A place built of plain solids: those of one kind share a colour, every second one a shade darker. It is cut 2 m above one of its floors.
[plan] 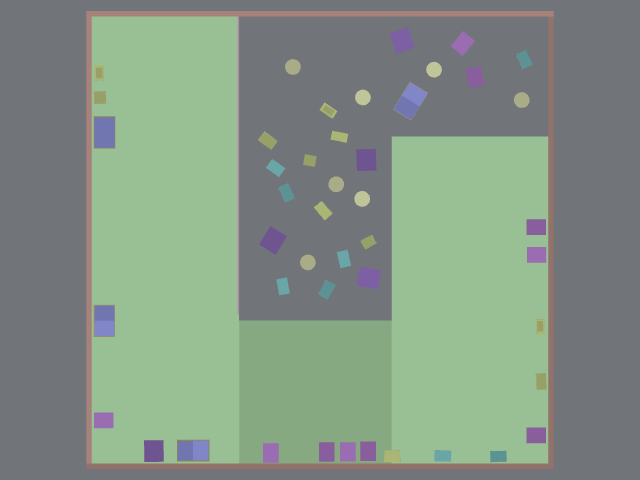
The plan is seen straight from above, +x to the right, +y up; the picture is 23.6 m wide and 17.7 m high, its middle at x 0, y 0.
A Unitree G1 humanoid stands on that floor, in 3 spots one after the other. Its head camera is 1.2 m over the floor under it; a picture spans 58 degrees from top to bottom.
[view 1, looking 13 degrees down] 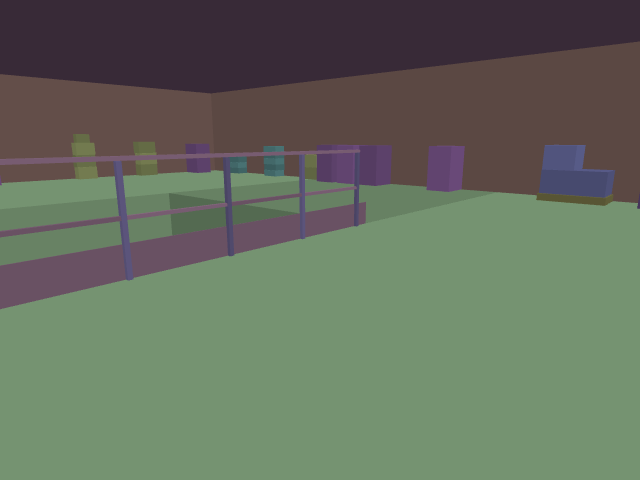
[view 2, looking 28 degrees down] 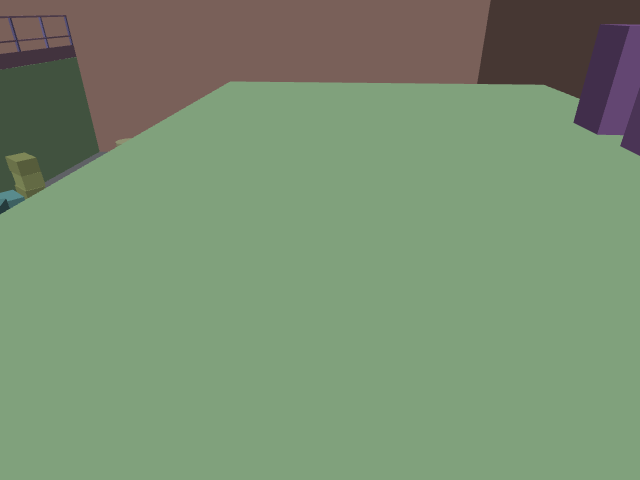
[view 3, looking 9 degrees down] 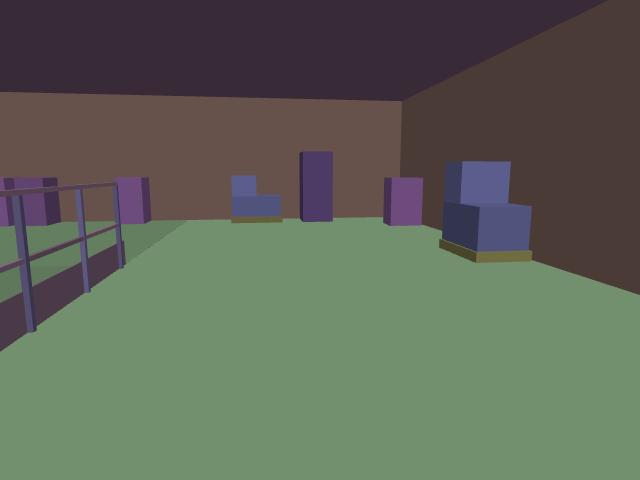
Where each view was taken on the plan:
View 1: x -6.69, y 2.15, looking -48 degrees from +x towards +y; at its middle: floor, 5.33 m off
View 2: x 4.95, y -4.70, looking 94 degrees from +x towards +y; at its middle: floor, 2.56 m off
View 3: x -4.73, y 2.88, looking -98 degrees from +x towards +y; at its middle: floor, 7.67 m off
